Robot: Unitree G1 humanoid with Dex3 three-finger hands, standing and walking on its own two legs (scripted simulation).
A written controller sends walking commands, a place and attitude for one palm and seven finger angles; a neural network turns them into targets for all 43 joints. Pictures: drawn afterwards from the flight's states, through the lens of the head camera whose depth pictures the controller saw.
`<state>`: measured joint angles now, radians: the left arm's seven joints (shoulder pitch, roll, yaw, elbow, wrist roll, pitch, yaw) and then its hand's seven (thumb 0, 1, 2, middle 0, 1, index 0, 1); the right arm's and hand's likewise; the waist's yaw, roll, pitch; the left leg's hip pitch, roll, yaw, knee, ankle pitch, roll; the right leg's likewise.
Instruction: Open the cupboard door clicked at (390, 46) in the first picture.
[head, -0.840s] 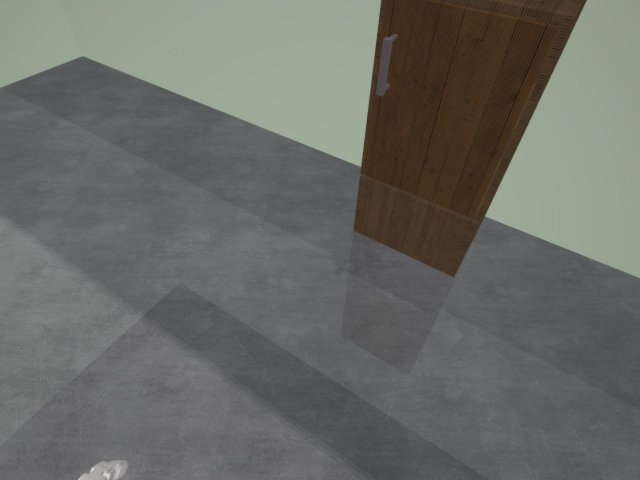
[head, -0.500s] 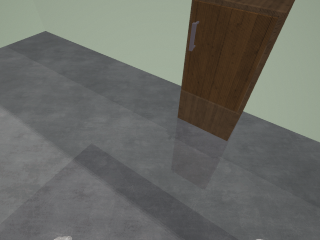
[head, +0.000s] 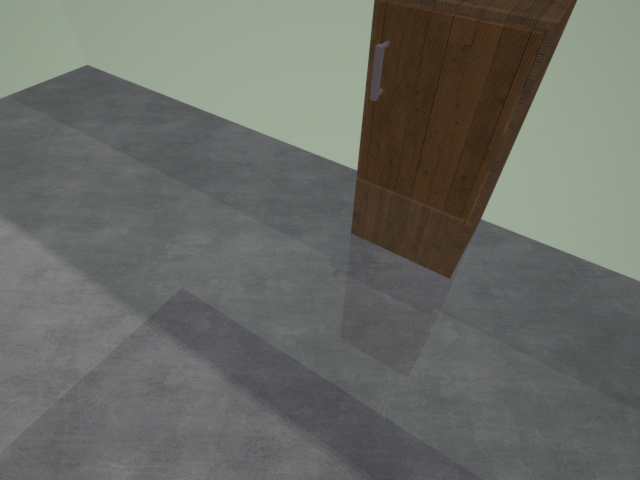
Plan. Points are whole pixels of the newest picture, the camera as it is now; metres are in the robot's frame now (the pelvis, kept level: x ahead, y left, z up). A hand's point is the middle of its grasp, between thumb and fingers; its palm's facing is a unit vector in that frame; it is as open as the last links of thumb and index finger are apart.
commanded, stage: look at it before walking up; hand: left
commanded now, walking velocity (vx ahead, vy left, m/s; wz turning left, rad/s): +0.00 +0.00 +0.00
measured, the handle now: (380, 71) +1.18 -0.11 -0.01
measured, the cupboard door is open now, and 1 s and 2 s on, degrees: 0 0 0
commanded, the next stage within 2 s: walk to a spot facing it in 0.60 s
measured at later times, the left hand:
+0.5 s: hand out of the picture +0.07 +0.25 -0.16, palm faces -0.03 -0.94 -0.33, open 7.4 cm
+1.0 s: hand out of the picture +0.03 +0.24 -0.19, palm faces +0.13 -0.97 -0.21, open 7.4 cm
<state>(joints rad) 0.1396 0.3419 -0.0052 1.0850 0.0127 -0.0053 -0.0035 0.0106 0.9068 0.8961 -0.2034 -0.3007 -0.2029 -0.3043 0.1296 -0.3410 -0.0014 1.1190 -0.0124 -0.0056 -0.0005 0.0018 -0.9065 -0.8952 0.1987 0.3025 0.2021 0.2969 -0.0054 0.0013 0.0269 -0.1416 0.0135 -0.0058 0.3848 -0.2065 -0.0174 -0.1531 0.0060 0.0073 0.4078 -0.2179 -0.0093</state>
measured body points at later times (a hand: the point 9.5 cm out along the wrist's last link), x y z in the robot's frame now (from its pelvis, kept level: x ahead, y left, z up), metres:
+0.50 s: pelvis +0.00 +0.00 +0.00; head +0.00 +0.00 +0.45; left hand +0.07 +0.29 -0.13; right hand +0.07 -0.30 -0.13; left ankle +0.00 +0.13 -0.74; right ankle +0.00 -0.11 -0.74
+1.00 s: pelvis +0.04 +0.03 -0.01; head +0.04 +0.06 +0.44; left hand +0.03 +0.29 -0.17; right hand +0.08 -0.23 -0.15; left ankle +0.03 +0.14 -0.73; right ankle +0.00 -0.11 -0.74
